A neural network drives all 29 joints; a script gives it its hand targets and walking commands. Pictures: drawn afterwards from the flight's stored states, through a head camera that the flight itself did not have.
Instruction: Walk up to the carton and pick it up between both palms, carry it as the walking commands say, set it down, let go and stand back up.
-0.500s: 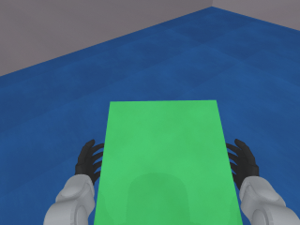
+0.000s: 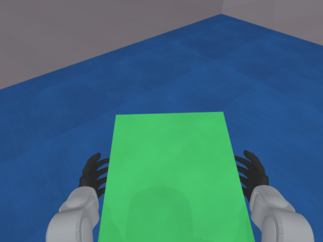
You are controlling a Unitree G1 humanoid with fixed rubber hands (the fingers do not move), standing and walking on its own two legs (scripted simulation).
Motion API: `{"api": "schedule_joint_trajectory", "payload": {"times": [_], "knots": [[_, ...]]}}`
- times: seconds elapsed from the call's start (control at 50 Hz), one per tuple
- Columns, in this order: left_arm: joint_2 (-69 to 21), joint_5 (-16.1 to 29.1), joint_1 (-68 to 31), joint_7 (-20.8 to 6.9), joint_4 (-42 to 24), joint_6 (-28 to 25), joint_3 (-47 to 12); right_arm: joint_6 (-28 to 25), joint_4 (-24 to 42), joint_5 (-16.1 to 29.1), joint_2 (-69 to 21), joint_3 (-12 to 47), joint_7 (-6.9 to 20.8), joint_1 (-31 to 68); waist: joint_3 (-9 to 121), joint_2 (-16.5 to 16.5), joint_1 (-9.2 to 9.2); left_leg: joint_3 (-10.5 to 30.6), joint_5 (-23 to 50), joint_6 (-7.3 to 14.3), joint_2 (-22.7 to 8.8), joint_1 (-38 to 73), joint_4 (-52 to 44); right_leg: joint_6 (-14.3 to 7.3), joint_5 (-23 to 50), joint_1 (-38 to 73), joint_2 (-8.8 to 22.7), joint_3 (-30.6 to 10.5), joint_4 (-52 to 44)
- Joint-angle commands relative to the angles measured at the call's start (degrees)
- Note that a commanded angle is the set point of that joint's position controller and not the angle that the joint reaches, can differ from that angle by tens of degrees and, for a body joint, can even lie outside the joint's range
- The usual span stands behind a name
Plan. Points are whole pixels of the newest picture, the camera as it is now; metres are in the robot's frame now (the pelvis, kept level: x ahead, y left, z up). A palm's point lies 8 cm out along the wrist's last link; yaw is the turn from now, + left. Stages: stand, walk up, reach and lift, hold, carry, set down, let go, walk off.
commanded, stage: carry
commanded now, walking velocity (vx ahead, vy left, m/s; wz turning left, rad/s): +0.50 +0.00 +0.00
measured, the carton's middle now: (171, 187) +0.26 +0.00 +0.01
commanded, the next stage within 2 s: none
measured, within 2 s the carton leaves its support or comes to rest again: neither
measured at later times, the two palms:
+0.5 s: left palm (127, 91) +0.54 +0.13 +0.10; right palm (232, 86) +0.57 -0.21 +0.09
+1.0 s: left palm (131, 42) +0.89 +0.16 +0.10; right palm (210, 40) +0.88 -0.18 +0.11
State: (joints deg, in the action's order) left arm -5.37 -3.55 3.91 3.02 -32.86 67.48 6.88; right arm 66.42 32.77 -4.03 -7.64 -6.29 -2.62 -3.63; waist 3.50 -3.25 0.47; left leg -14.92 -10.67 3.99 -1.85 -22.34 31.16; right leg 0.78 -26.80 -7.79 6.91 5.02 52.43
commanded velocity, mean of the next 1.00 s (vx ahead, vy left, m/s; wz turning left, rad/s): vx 0.50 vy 0.00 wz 0.00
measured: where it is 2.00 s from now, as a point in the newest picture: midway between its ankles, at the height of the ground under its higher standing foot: (170, 147)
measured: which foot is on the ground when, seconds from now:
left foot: down 0.00-0.38, up 0.40-0.80, down 0.82-1.00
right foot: up 0.00-0.32, down 0.34-0.84, up 0.86-1.00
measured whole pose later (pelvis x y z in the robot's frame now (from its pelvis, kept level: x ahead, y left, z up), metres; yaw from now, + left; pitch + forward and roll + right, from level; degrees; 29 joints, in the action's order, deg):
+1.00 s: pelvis +0.66 -0.01 +0.02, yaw +0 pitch +4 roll +1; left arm -7.7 -4.5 3.0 3.2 -33.3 68.2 6.8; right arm 67.1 34.3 -3.1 -7.7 -8.0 -2.8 -4.4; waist 3.7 -2.2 1.9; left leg -14.8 -11.2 2.6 -1.9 -13.0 20.4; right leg 0.5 -18.8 -27.4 6.0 4.5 61.8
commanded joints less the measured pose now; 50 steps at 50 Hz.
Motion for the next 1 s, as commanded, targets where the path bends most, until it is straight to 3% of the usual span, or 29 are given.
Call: {"api": "schedule_joint_trajectory", "payload": {"times": [0.0, 0.02, 0.04, 0.06, 0.14, 0.2, 0.26, 0.32, 0.34, 0.36, 0.38, 0.4, 0.42, 0.44, 0.48, 0.5, 0.56, 0.64, 0.7, 0.74, 0.78, 0.8, 0.82, 0.84, 0.86, 0.9, 0.92, 0.94, 0.98], "knots": [[-35.4, 14.0, -21.0, -5.4, 3.3, -3.4, -37.2, -2.9, -1.0, 14.0, -30.2, 34.0, 4.8, 19.8, 12.2, 6.9, 0.79, 33.3, 8.4, 7.7, -21.3, 31.0, -17.6, -1.7, 3.0, -31.6, -0.7, -6.4, 21.7], [-44.2, 18.4, -24.1, -5.6, -7.9, -3.9, -43.2, -3.3, 10.1, 19.2, -39.5, 41.8, 5.1, 23.6, 9.6, 4.0, 0.47, 28.1, 10.2, 5.8, -19.8, 26.5, -18.4, -1.3, 5.6, -31.8, 1.5, -7.1, 18.1], [-45.5, 17.9, -22.8, -5.2, -7.0, -3.4, -42.7, -2.7, 8.7, 19.7, -41.3, 41.9, 5.4, 22.7, 9.3, 4.6, 0.02, 23.0, 9.7, 3.9, -17.9, 24.3, -19.5, -0.7, 6.9, -30.4, 2.5, -6.0, 12.6], [-45.0, 16.7, -21.0, -4.7, -5.5, -3.0, -42.0, -2.3, 6.9, 19.4, -40.8, 41.5, 5.7, 21.2, 9.9, 6.9, -0.14, 19.3, 11.2, 3.1, -16.9, 24.4, -20.1, -0.3, 7.9, -28.9, 1.5, -3.8, 8.0], [-41.9, 13.7, -17.2, -3.5, -3.9, -2.0, -40.7, -1.1, 6.0, 18.5, -36.2, 41.3, 6.2, 18.0, 6.9, 11.4, -0.21, 9.7, 10.2, 2.4, -13.6, 22.0, -22.8, -0.2, 14.4, -24.6, -0.9, 1.3, -8.5], [-40.3, 14.3, -18.0, -3.1, -6.2, -1.4, -41.6, -0.6, 7.7, 18.2, -33.9, 40.6, 6.2, 17.2, 4.4, 13.2, 0.26, 6.1, 11.4, 1.7, -12.3, 20.7, -24.0, -1.0, 20.8, -20.5, -3.0, 4.6, -18.6], [-36.7, 14.4, -17.7, -2.9, -6.2, -0.4, -40.6, 0.4, 8.7, 17.2, -30.5, 39.8, 5.4, 16.4, 3.0, 11.5, 0.31, 4.4, 12.5, 0.6, -12.7, 22.3, -20.9, -1.7, 23.6, -17.8, -2.9, 5.4, -22.9], [-34.0, 15.0, -14.6, -2.5, -4.7, 0.4, -38.6, 1.7, 9.1, 16.5, -27.9, 38.3, 4.4, 16.8, 8.8, 5.7, -1.99, -0.2, 19.2, -1.9, -8.8, 16.5, -0.5, -3.8, 23.0, 1.9, -5.5, 9.6, -27.8], [-32.8, 15.0, -13.5, -2.2, -4.4, 0.6, -38.1, 2.3, 8.8, 16.2, -26.4, 37.7, 4.1, 17.3, 11.4, 1.2, -3.49, 0.5, 13.8, -3.2, -6.5, 7.7, 12.4, -6.1, 16.7, 11.4, 0.3, 0.1, -29.5], [-33.3, 15.4, -17.9, -2.4, -5.2, 0.6, -38.8, 2.4, 9.2, 16.3, -27.2, 39.2, 4.2, 17.2, 14.4, -13.7, -2.48, 3.0, -7.7, -5.4, 0.1, -6.5, 28.7, -13.6, 5.4, 19.4, 14.7, -26.5, -37.2], [-35.3, 17.2, -17.6, -2.6, -6.1, 0.7, -39.4, 2.5, 9.5, 17.0, -28.5, 39.5, 4.3, 17.8, 14.4, -13.7, -1.99, 9.2, -18.1, -3.8, 1.2, -10.4, 40.7, -16.1, 12.2, 17.5, 18.0, -31.4, -40.9], [-38.6, 17.9, -18.6, -3.2, -7.9, 0.5, -40.9, 2.1, 9.3, 17.7, -33.0, 40.5, 4.6, 18.0, 15.0, -8.1, -1.76, 13.7, -16.9, -2.9, -1.6, -11.1, 44.7, -15.8, 18.9, 15.5, 17.6, -26.7, -38.9], [-41.2, 18.0, -19.5, -3.7, -8.8, 0.0, -41.8, 1.5, 9.2, 18.0, -36.1, 40.9, 5.1, 18.5, 14.4, -2.8, -1.87, 15.1, -13.0, -2.8, -3.3, -11.1, 43.5, -14.5, 23.9, 13.3, 16.5, -21.2, -38.0], [-43.5, 17.8, -20.1, -4.3, -9.0, -0.3, -42.2, 1.1, 8.2, 18.1, -38.7, 41.2, 5.6, 18.9, 13.5, -0.9, -1.96, 15.4, -11.3, -3.0, -4.4, -10.6, 40.1, -12.6, 24.8, 11.3, 15.3, -17.2, -38.5], [-46.3, 18.3, -20.5, -5.5, -7.6, -0.8, -42.8, 0.2, 7.6, 17.1, -40.4, 41.3, 6.0, 18.6, 12.8, -1.9, -1.54, 13.9, -9.0, -3.7, -4.7, -8.7, 32.2, -9.5, 24.2, 9.8, 12.5, -10.1, -39.7], [-46.1, 18.5, -20.1, -6.0, -7.3, -1.0, -43.0, -0.1, 7.1, 16.3, -40.3, 41.1, 5.8, 17.6, 11.7, -2.9, -1.57, 12.7, -8.8, -3.9, -4.3, -8.7, 28.5, -9.1, 23.6, 9.4, 12.1, -8.5, -41.0], [-44.0, 18.7, -19.1, -6.3, -7.9, -1.2, -43.5, -0.3, 7.4, 15.5, -39.2, 41.3, 5.2, 16.1, 8.0, -4.7, -2.0, 10.2, -5.4, -4.3, -3.7, -11.6, 17.1, -9.9, 23.7, 11.2, 11.9, -6.1, -44.5], [-39.8, 18.6, -17.4, -5.8, -8.8, -0.6, -43.1, 0.6, 8.2, 15.2, -35.9, 40.6, 4.5, 15.0, 5.1, -5.5, -2.16, 5.6, 1.6, -4.2, -1.6, -9.6, 3.8, -8.4, 30.6, 12.3, 9.2, 0.4, -43.5], [-37.5, 18.4, -17.1, -5.1, -9.3, 0.3, -42.7, 1.8, 9.0, 15.5, -33.9, 40.1, 4.2, 15.7, 3.5, -6.1, -2.31, 2.6, 3.8, -3.9, -0.5, -6.8, -1.4, -7.6, 33.4, 12.7, 8.9, 2.2, -41.8], [-36.2, 18.3, -17.5, -4.6, -9.3, 1.0, -42.4, 2.6, 8.7, 15.7, -32.8, 39.5, 4.0, 16.1, 3.5, -6.3, -2.08, 1.1, 4.3, -3.6, 0.0, -2.0, -4.2, -6.4, 35.6, 12.4, 8.7, 3.6, -38.4], [-34.8, 17.9, -18.0, -4.1, -8.8, 1.8, -41.9, 3.2, 7.0, 15.8, -32.0, 38.8, 3.7, 15.5, 7.0, -3.2, -0.68, -2.4, 3.7, -3.4, 2.7, 13.0, -7.8, -3.7, 39.5, 7.8, 5.3, 8.3, -27.5], [-33.7, 17.4, -18.9, -3.8, -8.5, 2.3, -41.7, 3.4, 5.8, 16.0, -31.4, 38.5, 3.5, 14.5, 10.0, -1.0, 1.04, 2.0, 0.1, -2.3, 0.2, 26.5, -5.9, -2.0, 37.6, -1.9, 4.0, 9.1, -17.4], [-32.3, 16.8, -19.3, -3.8, -7.3, 2.9, -41.4, 3.6, 4.4, 15.5, -29.8, 37.8, 3.3, 13.8, 10.4, 9.7, 1.97, 25.3, -7.0, 2.8, -12.9, 33.7, -12.2, 0.5, 26.5, -16.2, -1.2, 9.4, -0.1], [-33.5, 17.0, -20.4, -3.8, -7.4, 2.8, -42.1, 3.3, 5.2, 17.0, -30.1, 38.2, 3.6, 15.6, 13.8, 20.7, 1.32, 45.5, -6.4, 9.0, -22.6, 39.4, -20.9, 0.3, -0.5, -29.1, -7.5, 5.5, 15.6], [-37.0, 18.2, -21.0, -4.1, -7.5, 2.4, -43.1, 2.8, 8.8, 19.0, -33.1, 39.0, 3.9, 18.8, 14.6, 13.9, 0.96, 41.1, 0.0, 9.2, -23.3, 36.1, -19.4, -1.0, -0.8, -31.6, -3.6, -2.1, 22.6], [-43.8, 18.7, -21.5, -4.7, -6.6, 1.6, -43.7, 1.9, 8.7, 19.9, -39.1, 40.4, 4.9, 21.2, 12.1, 6.1, 0.63, 29.3, 11.3, 6.0, -20.1, 29.4, -18.1, -1.3, 5.3, -31.9, 1.0, -5.7, 19.6], [-43.9, 17.6, -21.2, -4.7, -5.8, 1.2, -42.9, 1.6, 6.9, 19.9, -39.8, 40.4, 5.3, 21.3, 10.6, 5.3, 0.47, 23.8, 12.0, 4.2, -18.3, 26.6, -19.3, -0.6, 7.2, -31.2, 2.7, -5.4, 14.7], [-43.8, 16.6, -20.9, -4.6, -5.0, 0.8, -42.1, 1.3, 5.6, 19.8, -40.3, 40.6, 5.8, 20.8, 10.0, 6.2, 0.29, 19.7, 11.8, 3.0, -17.1, 25.5, -20.3, -0.3, 8.4, -29.6, 2.2, -3.8, 10.2], [-44.4, 14.7, -19.4, -4.3, -3.1, 0.2, -41.3, 0.8, 4.9, 19.3, -40.1, 41.3, 6.4, 20.2, 8.9, 8.5, 0.1, 16.2, 9.9, 3.0, -16.5, 24.7, -22.2, 0.1, 10.8, -28.5, 0.8, -1.7, 4.4]]}}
